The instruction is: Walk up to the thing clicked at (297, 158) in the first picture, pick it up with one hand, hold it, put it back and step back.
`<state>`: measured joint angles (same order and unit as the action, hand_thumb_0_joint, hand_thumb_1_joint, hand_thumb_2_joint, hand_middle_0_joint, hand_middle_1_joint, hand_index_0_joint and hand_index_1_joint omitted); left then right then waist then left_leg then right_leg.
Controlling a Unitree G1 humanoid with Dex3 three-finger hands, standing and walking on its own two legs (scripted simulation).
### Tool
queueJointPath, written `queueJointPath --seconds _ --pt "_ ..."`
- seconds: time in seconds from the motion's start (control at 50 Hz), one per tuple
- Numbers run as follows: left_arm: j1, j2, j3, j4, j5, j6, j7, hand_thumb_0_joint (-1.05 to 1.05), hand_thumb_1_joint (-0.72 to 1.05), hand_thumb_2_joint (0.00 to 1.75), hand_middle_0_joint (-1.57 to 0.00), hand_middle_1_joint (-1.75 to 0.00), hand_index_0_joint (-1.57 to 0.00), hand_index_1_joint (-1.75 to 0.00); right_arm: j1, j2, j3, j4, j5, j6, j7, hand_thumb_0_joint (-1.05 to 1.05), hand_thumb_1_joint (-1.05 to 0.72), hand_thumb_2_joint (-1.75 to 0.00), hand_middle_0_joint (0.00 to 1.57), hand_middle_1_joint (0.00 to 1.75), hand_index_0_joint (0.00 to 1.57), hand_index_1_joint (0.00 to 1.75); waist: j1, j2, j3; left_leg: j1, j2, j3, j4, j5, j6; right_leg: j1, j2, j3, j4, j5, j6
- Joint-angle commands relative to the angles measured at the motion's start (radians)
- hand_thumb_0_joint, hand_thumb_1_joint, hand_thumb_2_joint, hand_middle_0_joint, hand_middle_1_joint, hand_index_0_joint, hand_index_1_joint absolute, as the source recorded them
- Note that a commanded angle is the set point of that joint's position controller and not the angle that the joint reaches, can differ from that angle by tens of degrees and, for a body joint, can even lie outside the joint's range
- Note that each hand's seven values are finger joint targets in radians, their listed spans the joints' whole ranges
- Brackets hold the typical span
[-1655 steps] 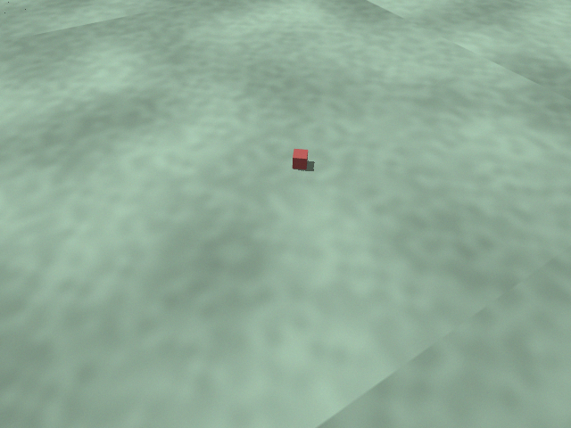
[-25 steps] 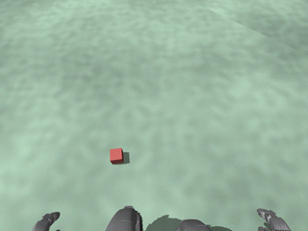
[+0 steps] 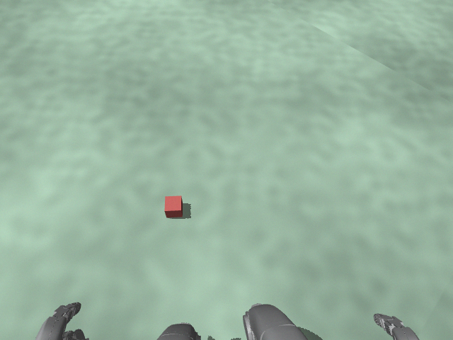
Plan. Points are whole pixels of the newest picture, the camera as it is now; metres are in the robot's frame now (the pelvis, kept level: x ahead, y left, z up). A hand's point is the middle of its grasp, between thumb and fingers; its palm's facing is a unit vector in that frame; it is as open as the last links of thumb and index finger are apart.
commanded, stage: step back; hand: left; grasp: from above
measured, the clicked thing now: (173, 206) +0.67 +0.23 -0.73
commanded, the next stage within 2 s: none
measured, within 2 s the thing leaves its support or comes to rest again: neither
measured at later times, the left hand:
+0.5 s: hand out of the picture -0.04 +0.25 -0.15, palm faces +0.01 -0.91 -0.42, open 7.4 cm
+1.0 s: hand out of the picture -0.27 +0.22 -0.14, palm faces -0.03 -0.90 -0.43, open 7.4 cm
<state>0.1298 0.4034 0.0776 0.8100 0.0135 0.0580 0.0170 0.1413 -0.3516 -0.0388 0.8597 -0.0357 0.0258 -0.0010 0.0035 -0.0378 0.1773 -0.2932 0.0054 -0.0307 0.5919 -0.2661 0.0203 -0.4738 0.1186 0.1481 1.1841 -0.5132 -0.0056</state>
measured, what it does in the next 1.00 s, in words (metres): walks backwards: right foot, then left foot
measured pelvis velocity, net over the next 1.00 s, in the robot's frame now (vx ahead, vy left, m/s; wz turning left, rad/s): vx -0.34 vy -0.05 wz -0.02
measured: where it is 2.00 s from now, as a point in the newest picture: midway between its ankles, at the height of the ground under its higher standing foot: outside the picture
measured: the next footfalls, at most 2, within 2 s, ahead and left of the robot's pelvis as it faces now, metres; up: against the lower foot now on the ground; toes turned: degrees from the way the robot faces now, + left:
right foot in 0.18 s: -0.05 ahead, -0.16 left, +0.00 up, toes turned +0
left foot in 0.50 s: -0.14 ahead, +0.10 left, +0.00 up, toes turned -1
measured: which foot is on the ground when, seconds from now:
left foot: down 0.00-0.20, up 0.22-0.48, down 0.50-0.86, up 0.88-1.00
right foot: up 0.00-0.16, down 0.18-0.52, up 0.54-0.82, down 0.84-1.00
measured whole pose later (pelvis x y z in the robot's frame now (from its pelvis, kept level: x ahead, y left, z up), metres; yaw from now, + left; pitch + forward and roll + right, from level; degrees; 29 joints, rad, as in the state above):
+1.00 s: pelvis -0.34 -0.05 +0.00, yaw -1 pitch -2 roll +1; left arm 0.21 0.35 0.05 0.89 0.05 0.04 0.01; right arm 0.14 -0.41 -0.06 0.85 -0.01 0.07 -0.01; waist 0.03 0.03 0.14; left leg -0.53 -0.11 -0.15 1.15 -0.46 -0.01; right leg -0.29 -0.01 0.02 0.65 -0.32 -0.02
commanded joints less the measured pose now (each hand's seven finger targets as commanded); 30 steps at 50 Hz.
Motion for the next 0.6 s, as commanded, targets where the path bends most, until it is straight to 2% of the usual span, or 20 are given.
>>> queueJointPath --seconds 0.0,0.02,0.08,0.12,0.14,0.16,0.18,0.2,0.24,0.26,0.32,0.36,0.4,0.44,0.46,0.48,0.5,0.52,0.56,0.58 --pt "0.033 0.163 0.059 -0.071 0.003 -0.025 0.006 0.0 0.9 0.9 -0.2 -0.3 -0.2 -0.3 0.007 -0.269 -0.082 -0.097 0.005 -0.026 -0.033 0.0 -0.9 -0.9 0.2 0.3 0.2 0.3 -0.024 0.184 -0.197 0.189 0.26 -0.202 -0.114 0.487 0.247 -0.005 -0.052 -0.003 -0.101 -0.02 0.038" --pt "0.04 0.158 0.056 -0.071 0.002 -0.029 0.004 0.0 0.9 0.9 -0.2 -0.3 -0.2 -0.3 0.016 -0.271 -0.08 -0.098 0.005 -0.024 -0.031 0.0 -0.9 -0.9 0.2 0.3 0.2 0.3 -0.03 0.182 -0.205 0.2 0.251 -0.189 -0.105 0.477 0.249 0.009 -0.056 -0.03 -0.173 -0.015 0.041" --pt "0.083 0.145 0.055 -0.05 0.002 -0.038 -0.002 0.0 0.9 0.9 -0.2 -0.3 -0.2 -0.3 -0.003 -0.289 -0.083 -0.112 0.005 -0.011 -0.024 0.0 -0.9 -0.9 0.2 0.3 0.2 0.3 -0.021 0.256 -0.249 0.179 0.226 -0.17 -0.062 0.414 0.196 0.143 -0.096 -0.104 -0.49 0.057 0.017" --pt "0.163 0.138 0.057 -0.003 0.01 -0.046 -0.002 0.0 0.9 0.9 -0.2 -0.3 -0.2 -0.3 -0.034 -0.298 -0.083 -0.12 0.017 0.006 -0.02 0.0 -0.9 -0.9 0.2 0.3 0.2 0.3 0.021 0.235 -0.279 0.083 0.189 -0.137 0.002 0.341 0.149 0.309 -0.078 -0.167 -0.752 0.263 -0.007" --pt "0.187 0.169 0.065 0.003 0.021 -0.053 0.0 0.0 0.9 0.9 -0.2 -0.3 -0.2 -0.3 -0.036 -0.275 -0.074 -0.125 0.027 0.011 -0.018 0.0 -0.9 -0.9 0.2 0.3 0.2 0.3 0.03 0.198 -0.278 -0.017 0.155 -0.129 0.038 0.214 0.101 0.372 -0.108 -0.112 -0.769 0.316 -0.025" --pt "0.171 0.242 0.084 -0.008 0.036 -0.06 0.0 0.0 0.9 0.9 -0.2 -0.3 -0.2 -0.3 -0.02 -0.219 -0.06 -0.135 0.033 0.011 -0.016 0.0 -0.9 -0.9 0.2 0.3 0.2 0.3 0.014 -0.011 -0.241 -0.223 0.023 -0.103 0.181 -0.017 0.032 0.411 -0.272 0.164 -0.8 0.287 -0.076" --pt "0.104 0.359 0.107 -0.038 0.026 -0.052 -0.003 0.0 0.9 0.9 -0.2 -0.3 -0.2 -0.3 -0.072 -0.206 -0.065 -0.147 0.038 0.014 -0.032 0.0 -0.9 -0.9 0.2 0.3 0.2 0.3 0.063 -0.247 -0.19 -0.216 -0.118 -0.071 0.437 -0.349 -0.018 0.159 -0.512 0.406 -0.884 0.34 -0.27" --pt "0.047 0.353 0.102 -0.07 0.028 -0.058 0.001 0.0 0.9 0.9 -0.2 -0.3 -0.2 -0.3 -0.068 -0.244 -0.079 -0.136 0.034 0.02 -0.037 0.0 -0.9 -0.9 0.2 0.3 0.2 0.3 0.041 -0.203 -0.119 -0.18 -0.075 -0.171 0.602 -0.358 -0.028 0.024 -0.559 0.46 -0.908 0.351 -0.311" --pt "-0.069 0.239 0.071 -0.089 0.021 -0.06 0.011 0.0 0.9 0.9 -0.2 -0.3 -0.2 -0.3 0.025 -0.24 -0.072 -0.081 0.047 0.014 -0.031 0.0 -0.9 -0.9 0.2 0.3 0.2 0.3 -0.036 -0.052 -0.117 -0.198 -0.126 -0.178 0.66 -0.236 -0.022 0.105 -0.387 0.156 -0.777 0.549 -0.22" --pt "-0.089 0.232 0.074 -0.091 0.026 -0.056 0.012 0.0 0.9 0.9 -0.2 -0.3 -0.2 -0.3 0.049 -0.236 -0.068 -0.068 0.046 0.011 -0.034 0.0 -0.9 -0.9 0.2 0.3 0.2 0.3 -0.042 -0.089 -0.12 -0.181 -0.13 -0.147 0.665 -0.212 -0.03 0.104 -0.355 0.09 -0.762 0.535 -0.198" --pt "-0.007 0.209 0.066 -0.092 0.031 -0.052 0.019 0.0 0.9 0.9 -0.2 -0.3 -0.2 -0.3 0.043 -0.226 -0.058 -0.077 0.034 0.004 -0.032 0.0 -0.9 -0.9 0.2 0.3 0.2 0.3 0.016 -0.121 -0.162 -0.196 -0.098 -0.101 0.516 -0.25 -0.043 0.264 -0.34 0.06 -0.714 0.618 -0.2" --pt "0.02 0.214 0.068 -0.092 0.033 -0.047 0.028 0.0 0.9 0.9 -0.2 -0.3 -0.2 -0.3 0.023 -0.214 -0.056 -0.093 0.025 0.003 -0.029 0.0 -0.9 -0.9 0.2 0.3 0.2 0.3 0.04 -0.143 -0.18 -0.186 -0.063 -0.065 0.351 -0.278 -0.042 0.345 -0.371 0.081 -0.692 0.658 -0.206" --pt "0.018 0.225 0.066 -0.096 0.025 -0.04 0.03 0.0 0.9 0.9 -0.2 -0.3 -0.2 -0.3 0.05 -0.214 -0.06 -0.085 0.018 -0.001 -0.024 0.0 -0.9 -0.9 0.2 0.3 0.2 0.3 0.034 -0.167 -0.215 -0.122 -0.026 -0.027 0.151 -0.252 -0.027 0.382 -0.384 0.093 -0.644 0.698 -0.192" --pt "-0.01 0.223 0.055 -0.103 0.01 -0.024 0.023 0.0 0.9 0.9 -0.2 -0.3 -0.2 -0.3 0.119 -0.21 -0.069 -0.046 0.012 -0.008 -0.02 0.0 -0.9 -0.9 0.2 0.3 0.2 0.3 -0.004 -0.127 -0.25 0.019 -0.045 0.04 -0.136 -0.037 -0.009 0.347 -0.338 0.042 -0.54 0.68 -0.155" --pt "0.007 0.202 0.043 -0.109 0.007 -0.017 0.019 0.0 0.9 0.9 -0.2 -0.3 -0.2 -0.3 0.127 -0.231 -0.079 -0.042 0.004 -0.012 -0.021 0.0 -0.9 -0.9 0.2 0.3 0.2 0.3 -0.002 -0.07 -0.246 0.102 -0.007 -0.035 -0.183 0.086 0.009 0.231 -0.296 0.022 -0.499 0.561 -0.102" --pt "0.038 0.161 0.033 -0.111 0.001 -0.013 0.015 0.0 0.9 0.9 -0.2 -0.3 -0.2 -0.3 0.108 -0.301 -0.096 -0.055 -0.011 -0.014 -0.021 0.0 -0.9 -0.9 0.2 0.3 0.2 0.3 0.009 0.105 -0.245 0.181 0.188 -0.305 -0.22 0.185 0.082 0.047 -0.186 -0.043 -0.363 0.304 -0.046" --pt "-0.027 0.179 0.046 -0.123 -0.008 -0.015 0.026 0.0 0.9 0.9 -0.2 -0.3 -0.2 -0.3 0.057 -0.414 -0.108 -0.08 0.002 -0.009 -0.007 0.0 -0.9 -0.9 0.2 0.3 0.2 0.3 -0.03 0.29 -0.226 0.032 0.379 -0.505 -0.263 0.312 0.253 0.02 -0.048 -0.103 -0.164 -0.133 -0.004" --pt "-0.073 0.198 0.061 -0.111 0.008 -0.014 0.034 0.0 0.9 0.9 -0.2 -0.3 -0.2 -0.3 0.048 -0.402 -0.109 -0.08 -0.006 -0.017 -0.009 0.0 -0.9 -0.9 0.2 0.3 0.2 0.3 -0.051 0.231 -0.189 -0.073 0.409 -0.57 -0.275 0.325 0.305 0.056 -0.041 0.021 0.0 -0.168 -0.005" --pt "-0.01 0.179 0.057 -0.07 -0.012 -0.009 0.029 0.0 0.9 0.9 -0.2 -0.3 -0.2 -0.3 -0.032 -0.313 -0.077 -0.08 -0.008 -0.02 -0.023 0.0 -0.9 -0.9 0.2 0.3 0.2 0.3 0.019 0.115 -0.197 -0.001 0.289 -0.306 -0.189 0.437 0.241 0.008 -0.017 0.072 0.127 -0.058 -0.02" --pt "0.038 0.183 0.055 -0.047 -0.012 -0.011 0.026 0.0 0.9 0.9 -0.2 -0.3 -0.2 -0.3 -0.057 -0.291 -0.07 -0.091 -0.006 -0.019 -0.027 0.0 -0.9 -0.9 0.2 0.3 0.2 0.3 0.041 0.129 -0.183 -0.012 0.255 -0.239 -0.171 0.42 0.213 0.01 -0.022 0.04 0.135 -0.022 -0.016"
